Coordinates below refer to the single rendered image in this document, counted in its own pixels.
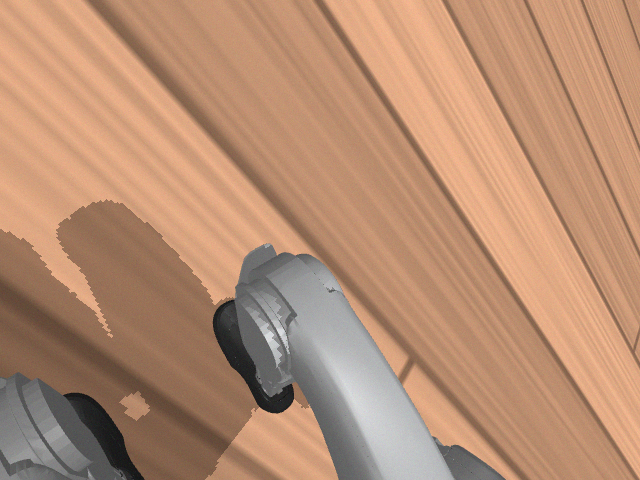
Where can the right robot hand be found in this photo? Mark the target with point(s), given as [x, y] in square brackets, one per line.
[466, 466]

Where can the left robot foot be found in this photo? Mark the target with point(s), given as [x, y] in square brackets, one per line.
[92, 414]

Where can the right robot foot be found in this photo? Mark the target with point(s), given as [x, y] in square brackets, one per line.
[226, 329]

